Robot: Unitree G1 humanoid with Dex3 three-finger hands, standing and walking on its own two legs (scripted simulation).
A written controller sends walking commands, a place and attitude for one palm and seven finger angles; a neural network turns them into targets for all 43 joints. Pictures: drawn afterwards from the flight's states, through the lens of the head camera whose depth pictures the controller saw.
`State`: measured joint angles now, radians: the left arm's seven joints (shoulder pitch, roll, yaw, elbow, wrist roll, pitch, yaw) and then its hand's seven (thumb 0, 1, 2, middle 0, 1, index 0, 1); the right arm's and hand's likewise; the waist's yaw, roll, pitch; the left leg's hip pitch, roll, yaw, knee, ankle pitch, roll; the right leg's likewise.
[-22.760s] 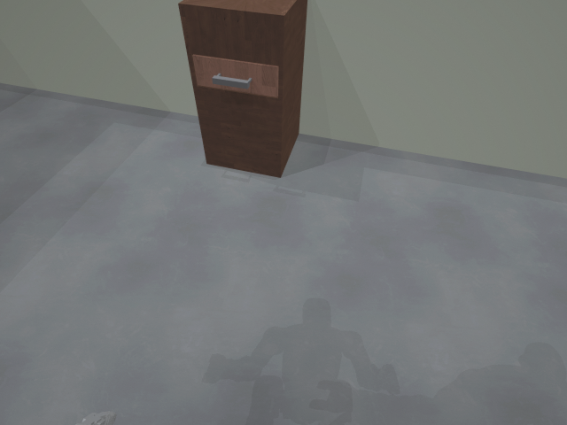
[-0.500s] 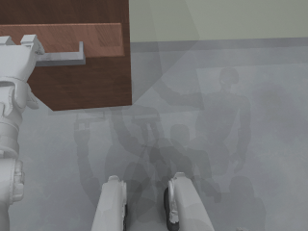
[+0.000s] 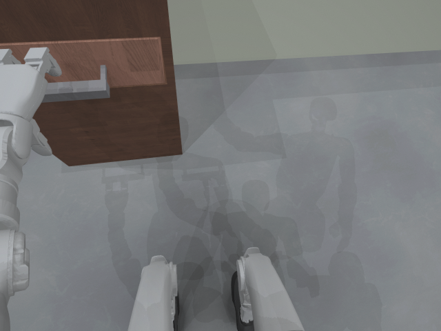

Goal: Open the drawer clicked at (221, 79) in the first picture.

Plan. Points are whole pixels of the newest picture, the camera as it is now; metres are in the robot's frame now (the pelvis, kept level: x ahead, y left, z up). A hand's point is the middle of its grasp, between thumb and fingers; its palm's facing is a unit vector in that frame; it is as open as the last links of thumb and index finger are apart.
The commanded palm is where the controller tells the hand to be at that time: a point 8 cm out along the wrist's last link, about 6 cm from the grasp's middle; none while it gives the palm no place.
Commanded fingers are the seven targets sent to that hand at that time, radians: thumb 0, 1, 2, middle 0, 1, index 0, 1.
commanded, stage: lower the fingers behind the handle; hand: left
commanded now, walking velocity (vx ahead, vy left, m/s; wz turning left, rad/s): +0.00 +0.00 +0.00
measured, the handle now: (66, 81) +0.59 +0.29 -0.07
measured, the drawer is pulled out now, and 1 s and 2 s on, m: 0.00 0.00 0.00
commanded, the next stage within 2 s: lift the fingers back up to retry in 1.70 s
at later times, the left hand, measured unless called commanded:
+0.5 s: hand (31, 108) +0.51 +0.32 -0.03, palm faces +0.04 -0.01 -1.00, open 13.8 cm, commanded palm +0.49 +0.30 +0.01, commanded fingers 0.00 -0.50 0.30 -0.30 -1.20 -0.30 -1.20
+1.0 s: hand (32, 115) +0.50 +0.33 -0.05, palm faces -0.04 +0.01 -1.00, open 13.9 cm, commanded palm +0.50 +0.30 -0.03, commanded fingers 0.00 -0.50 0.30 -0.30 -1.20 -0.30 -1.20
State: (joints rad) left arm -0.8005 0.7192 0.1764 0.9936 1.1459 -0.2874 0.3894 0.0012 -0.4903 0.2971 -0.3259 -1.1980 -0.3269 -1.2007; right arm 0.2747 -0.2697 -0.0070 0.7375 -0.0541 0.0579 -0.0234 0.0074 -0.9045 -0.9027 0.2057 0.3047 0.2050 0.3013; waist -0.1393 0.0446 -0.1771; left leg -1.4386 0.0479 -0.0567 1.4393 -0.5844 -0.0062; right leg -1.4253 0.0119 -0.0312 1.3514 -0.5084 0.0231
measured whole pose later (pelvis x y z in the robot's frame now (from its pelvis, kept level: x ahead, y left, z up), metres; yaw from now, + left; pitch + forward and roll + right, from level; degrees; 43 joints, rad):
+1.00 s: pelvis -0.02 +0.00 -0.04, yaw -1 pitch +36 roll -6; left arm -0.91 0.80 0.15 1.05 1.14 -0.23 0.33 0.00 -0.49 0.30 -0.32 -1.24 -0.30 -1.21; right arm 0.27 -0.28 0.02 0.69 -0.05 0.04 -0.02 0.01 -0.90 -0.90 0.21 0.30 0.20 0.30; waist -0.14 0.05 -0.17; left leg -1.62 0.04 -0.07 1.62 -0.62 0.00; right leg -1.60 0.01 -0.03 1.51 -0.54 0.03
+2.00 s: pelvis -0.04 +0.00 -0.07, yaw -1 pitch +36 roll -5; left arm -0.97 0.84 0.13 0.98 1.10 -0.17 0.23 0.00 -0.49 0.30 -0.30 -1.22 -0.27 -1.27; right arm 0.24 -0.27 0.05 0.64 -0.01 0.05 -0.03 0.01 -0.91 -0.90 0.21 0.30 0.21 0.30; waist -0.15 0.05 -0.15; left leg -1.72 0.03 -0.07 1.70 -0.60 0.00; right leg -1.71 0.01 -0.03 1.60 -0.53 0.04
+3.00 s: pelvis +0.00 +0.00 +0.00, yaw +1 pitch +33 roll -4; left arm -0.86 0.72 0.12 1.08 1.13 -0.17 0.37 0.00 -0.49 0.30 -0.32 -1.20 -0.32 -1.20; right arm 0.23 -0.26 0.00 0.73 -0.04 0.05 -0.02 0.01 -0.91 -0.90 0.21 0.30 0.21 0.30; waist -0.13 0.04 -0.16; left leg -1.42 0.04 -0.06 1.42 -0.57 -0.01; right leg -1.41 0.01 -0.03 1.34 -0.50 0.02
